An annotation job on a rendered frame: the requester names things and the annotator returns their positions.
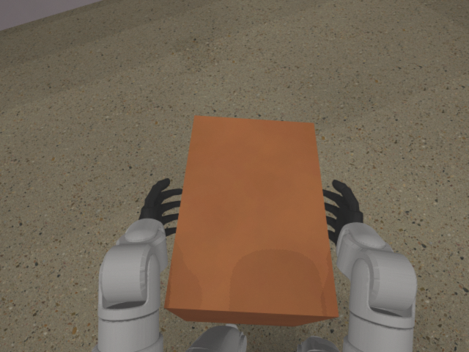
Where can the robot right hand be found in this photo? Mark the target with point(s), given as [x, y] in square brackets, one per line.
[348, 211]

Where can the robot left hand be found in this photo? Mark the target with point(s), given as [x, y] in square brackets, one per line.
[153, 209]

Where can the left robot thigh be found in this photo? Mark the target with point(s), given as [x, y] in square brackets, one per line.
[220, 339]

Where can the robot thigh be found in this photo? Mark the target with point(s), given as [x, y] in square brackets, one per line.
[316, 344]
[220, 339]

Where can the left robot forearm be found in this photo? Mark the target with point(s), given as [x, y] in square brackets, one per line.
[129, 290]

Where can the right robot forearm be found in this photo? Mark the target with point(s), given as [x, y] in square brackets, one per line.
[383, 292]

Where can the carton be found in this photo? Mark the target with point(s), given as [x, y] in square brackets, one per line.
[251, 244]

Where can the right robot thigh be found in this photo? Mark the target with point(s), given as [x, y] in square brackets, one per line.
[316, 344]

